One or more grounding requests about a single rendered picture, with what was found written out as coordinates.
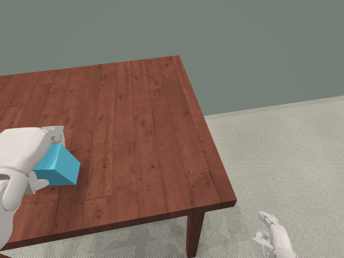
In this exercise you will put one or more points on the robot left forearm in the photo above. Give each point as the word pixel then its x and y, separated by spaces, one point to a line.
pixel 13 184

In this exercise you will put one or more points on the right robot hand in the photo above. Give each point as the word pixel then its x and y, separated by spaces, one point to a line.
pixel 265 243

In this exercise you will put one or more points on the table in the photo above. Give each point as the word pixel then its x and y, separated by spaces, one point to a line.
pixel 145 150

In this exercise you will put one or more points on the left robot hand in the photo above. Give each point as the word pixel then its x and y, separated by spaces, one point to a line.
pixel 23 148

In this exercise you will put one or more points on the sponge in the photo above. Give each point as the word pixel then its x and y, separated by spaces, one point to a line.
pixel 58 166

